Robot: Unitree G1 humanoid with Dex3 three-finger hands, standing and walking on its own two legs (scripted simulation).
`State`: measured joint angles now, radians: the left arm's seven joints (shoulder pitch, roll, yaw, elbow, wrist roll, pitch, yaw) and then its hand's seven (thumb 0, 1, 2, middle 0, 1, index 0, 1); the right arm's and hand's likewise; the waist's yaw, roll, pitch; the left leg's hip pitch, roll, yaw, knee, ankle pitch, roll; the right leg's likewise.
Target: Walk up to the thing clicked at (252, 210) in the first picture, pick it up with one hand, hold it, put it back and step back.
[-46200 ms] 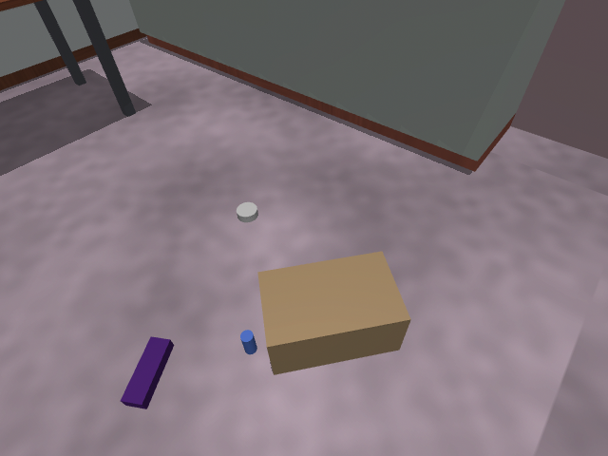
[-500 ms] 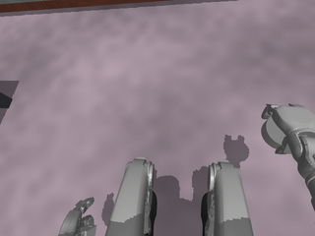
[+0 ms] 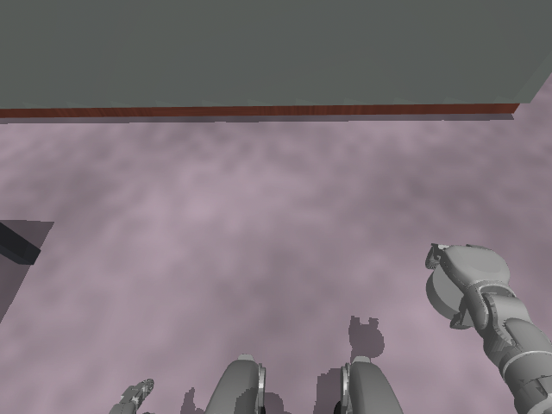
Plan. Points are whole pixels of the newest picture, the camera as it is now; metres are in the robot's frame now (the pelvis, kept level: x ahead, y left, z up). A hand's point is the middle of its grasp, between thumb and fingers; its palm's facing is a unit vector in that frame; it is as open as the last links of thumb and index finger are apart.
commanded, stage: lift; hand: right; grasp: from above
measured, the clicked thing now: (459, 289) +0.34 -0.26 -0.10
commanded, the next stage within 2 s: hold in 0.46 s
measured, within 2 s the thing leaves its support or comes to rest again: neither
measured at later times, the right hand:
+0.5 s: hand (469, 256) +0.35 -0.23 +0.01, palm faces -0.45 +0.09 -0.89, open 11.3 cm
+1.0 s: hand (474, 236) +0.36 -0.22 +0.05, palm faces -0.46 +0.06 -0.89, open 11.3 cm
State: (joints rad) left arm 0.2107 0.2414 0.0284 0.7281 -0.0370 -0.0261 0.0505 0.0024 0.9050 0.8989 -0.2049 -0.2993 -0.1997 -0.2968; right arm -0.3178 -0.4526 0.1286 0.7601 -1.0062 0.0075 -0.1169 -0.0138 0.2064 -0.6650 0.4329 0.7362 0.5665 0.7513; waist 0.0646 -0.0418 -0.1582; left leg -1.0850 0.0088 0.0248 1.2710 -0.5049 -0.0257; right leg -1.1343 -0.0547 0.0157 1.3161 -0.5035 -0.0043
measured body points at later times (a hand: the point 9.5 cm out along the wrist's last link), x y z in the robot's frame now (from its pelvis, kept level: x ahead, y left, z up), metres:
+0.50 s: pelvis +0.04 +0.00 +0.09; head +0.09 +0.00 +0.53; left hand +0.13 +0.27 -0.04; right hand +0.37 -0.23 +0.06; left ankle +0.06 +0.14 -0.61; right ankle +0.07 -0.12 -0.61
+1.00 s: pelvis +0.06 +0.00 +0.11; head +0.08 +0.01 +0.56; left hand +0.17 +0.27 -0.01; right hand +0.38 -0.22 +0.10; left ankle +0.06 +0.14 -0.61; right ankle +0.07 -0.12 -0.61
